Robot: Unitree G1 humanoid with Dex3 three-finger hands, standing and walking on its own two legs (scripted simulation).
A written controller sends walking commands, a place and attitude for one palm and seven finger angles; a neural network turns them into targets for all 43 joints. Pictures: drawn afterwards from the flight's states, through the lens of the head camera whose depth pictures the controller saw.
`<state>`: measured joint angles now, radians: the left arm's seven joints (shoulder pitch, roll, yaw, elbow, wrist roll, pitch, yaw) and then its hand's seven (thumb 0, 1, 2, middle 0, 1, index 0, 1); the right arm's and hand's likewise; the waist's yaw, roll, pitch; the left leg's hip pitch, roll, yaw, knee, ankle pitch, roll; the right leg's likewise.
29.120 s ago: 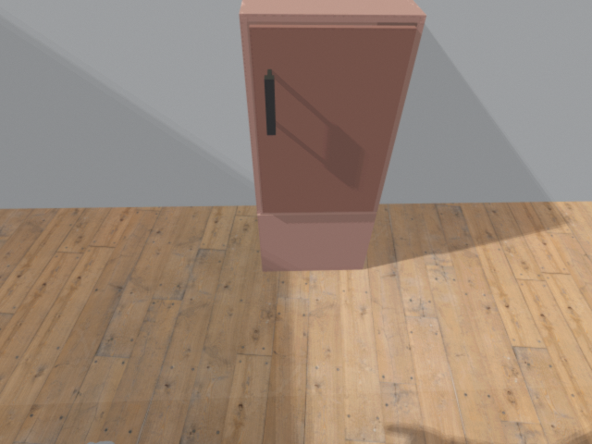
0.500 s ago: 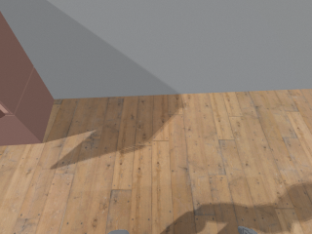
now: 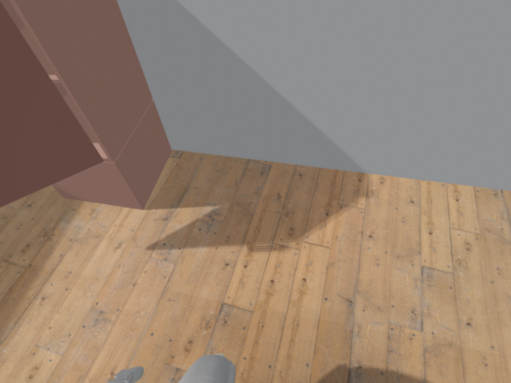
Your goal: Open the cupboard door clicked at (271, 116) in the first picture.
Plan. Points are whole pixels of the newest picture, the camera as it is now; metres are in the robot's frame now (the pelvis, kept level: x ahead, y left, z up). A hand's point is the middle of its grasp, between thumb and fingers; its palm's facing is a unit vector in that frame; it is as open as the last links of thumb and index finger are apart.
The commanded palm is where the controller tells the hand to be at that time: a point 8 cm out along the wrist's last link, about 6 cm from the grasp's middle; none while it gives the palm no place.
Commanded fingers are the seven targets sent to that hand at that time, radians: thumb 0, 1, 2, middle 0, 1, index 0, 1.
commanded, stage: turn to face it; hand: left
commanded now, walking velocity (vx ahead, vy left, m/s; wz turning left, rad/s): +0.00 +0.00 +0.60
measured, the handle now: out of the picture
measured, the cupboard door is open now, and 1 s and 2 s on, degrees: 45 45 45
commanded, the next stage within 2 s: take the last steps up to it in 0.86 s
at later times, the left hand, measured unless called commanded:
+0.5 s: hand out of the picture +0.05 +0.25 -0.16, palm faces +0.31 -0.91 -0.25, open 7.4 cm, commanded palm none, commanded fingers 0.00 0.90 0.90 -0.20 -0.30 -0.20 -0.30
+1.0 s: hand out of the picture -0.06 +0.18 -0.19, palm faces +0.57 -0.80 -0.21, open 7.4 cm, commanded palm none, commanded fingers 0.00 0.90 0.90 -0.20 -0.30 -0.20 -0.30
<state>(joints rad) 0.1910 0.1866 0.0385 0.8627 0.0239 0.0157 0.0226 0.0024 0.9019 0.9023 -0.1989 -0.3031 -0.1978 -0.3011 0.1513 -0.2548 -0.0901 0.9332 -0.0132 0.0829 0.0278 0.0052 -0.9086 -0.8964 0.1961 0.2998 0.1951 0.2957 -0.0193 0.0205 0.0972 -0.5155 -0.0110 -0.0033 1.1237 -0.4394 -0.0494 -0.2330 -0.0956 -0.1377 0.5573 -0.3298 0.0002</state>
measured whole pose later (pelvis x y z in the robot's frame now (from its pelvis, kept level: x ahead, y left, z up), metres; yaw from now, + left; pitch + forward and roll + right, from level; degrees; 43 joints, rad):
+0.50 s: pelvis +0.02 +0.01 +0.00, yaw +17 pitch +2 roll -1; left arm 0.15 0.25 0.07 0.87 0.01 0.05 0.01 0.01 0.91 0.90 -0.20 -0.30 -0.19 -0.30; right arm 0.15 -0.22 -0.05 0.91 -0.02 0.04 0.01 0.00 -0.90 -0.90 0.20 0.30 0.20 0.30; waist 0.00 -0.01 0.09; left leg -0.30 -0.02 -0.04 0.51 -0.23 0.03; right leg -0.44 -0.07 -0.01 0.90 -0.42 0.08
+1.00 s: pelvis +0.02 +0.01 -0.01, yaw +32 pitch +0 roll +0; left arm 0.28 0.23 0.05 0.96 0.01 0.03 0.02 0.00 0.91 0.90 -0.20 -0.30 -0.20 -0.30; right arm 0.11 -0.21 -0.05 0.96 -0.01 0.03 0.02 0.00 -0.91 -0.90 0.19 0.30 0.19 0.30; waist 0.03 -0.06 0.09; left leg -0.29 -0.01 0.06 0.61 -0.30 0.04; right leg -0.26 -0.14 -0.16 0.71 -0.44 0.05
